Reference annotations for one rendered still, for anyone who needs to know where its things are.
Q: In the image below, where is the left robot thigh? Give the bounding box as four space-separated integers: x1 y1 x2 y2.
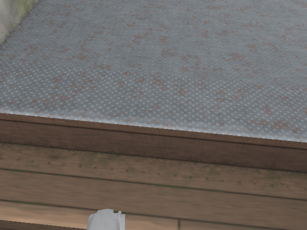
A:
86 209 126 230

